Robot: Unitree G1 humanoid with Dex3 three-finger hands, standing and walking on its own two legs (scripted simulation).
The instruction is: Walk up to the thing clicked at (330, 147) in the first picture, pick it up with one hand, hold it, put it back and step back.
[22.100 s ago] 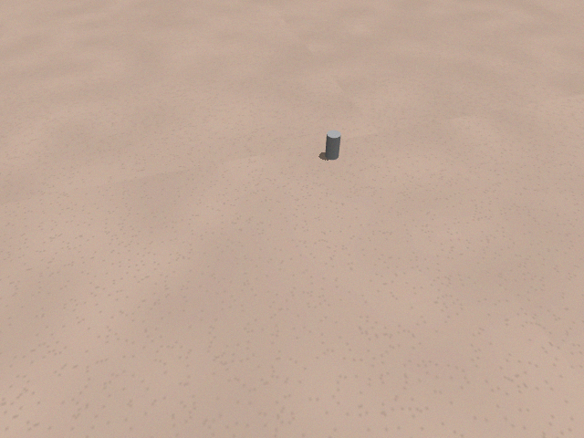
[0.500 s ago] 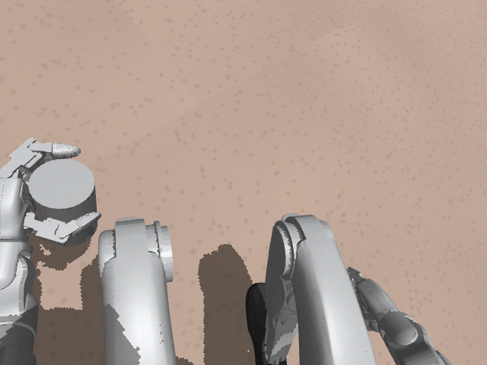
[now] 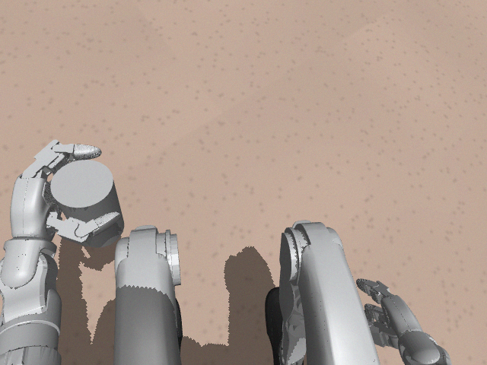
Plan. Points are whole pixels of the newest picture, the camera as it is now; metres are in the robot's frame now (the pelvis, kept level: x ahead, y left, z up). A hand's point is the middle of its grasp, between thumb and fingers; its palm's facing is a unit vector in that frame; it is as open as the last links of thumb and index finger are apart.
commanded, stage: settle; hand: left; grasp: from the side
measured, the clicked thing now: (93, 207) +0.36 +0.25 -0.08
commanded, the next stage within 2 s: lift in 0.50 s
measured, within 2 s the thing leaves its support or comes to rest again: neither
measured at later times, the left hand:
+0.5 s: hand (76, 194) +0.36 +0.24 -0.01, palm faces +0.04 -1.00 -0.07, open 10.8 cm
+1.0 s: hand (57, 189) +0.35 +0.24 +0.05, palm faces +0.01 -1.00 -0.07, open 10.8 cm
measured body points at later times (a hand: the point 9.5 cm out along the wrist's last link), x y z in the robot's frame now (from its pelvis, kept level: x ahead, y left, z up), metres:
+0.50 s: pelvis +0.00 +0.00 +0.02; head +0.19 +0.05 +0.43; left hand +0.35 +0.30 -0.01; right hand +0.18 -0.25 -0.10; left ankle +0.08 +0.14 -0.31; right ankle +0.09 -0.12 -0.31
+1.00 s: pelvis +0.00 +0.00 +0.06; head +0.18 +0.04 +0.47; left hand +0.34 +0.29 +0.05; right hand +0.19 -0.25 -0.06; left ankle +0.08 +0.14 -0.31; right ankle +0.09 -0.12 -0.31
